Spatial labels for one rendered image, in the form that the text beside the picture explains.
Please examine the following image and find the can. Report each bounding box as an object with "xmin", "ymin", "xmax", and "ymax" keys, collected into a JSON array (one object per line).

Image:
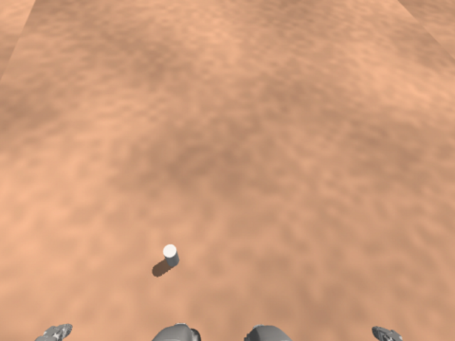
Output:
[{"xmin": 163, "ymin": 244, "xmax": 179, "ymax": 266}]

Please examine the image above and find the right robot hand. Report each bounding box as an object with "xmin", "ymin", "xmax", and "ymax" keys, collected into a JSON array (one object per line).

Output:
[{"xmin": 372, "ymin": 326, "xmax": 402, "ymax": 341}]

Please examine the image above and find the left robot hand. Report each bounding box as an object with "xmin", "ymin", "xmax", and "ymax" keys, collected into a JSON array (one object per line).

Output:
[{"xmin": 35, "ymin": 324, "xmax": 72, "ymax": 341}]

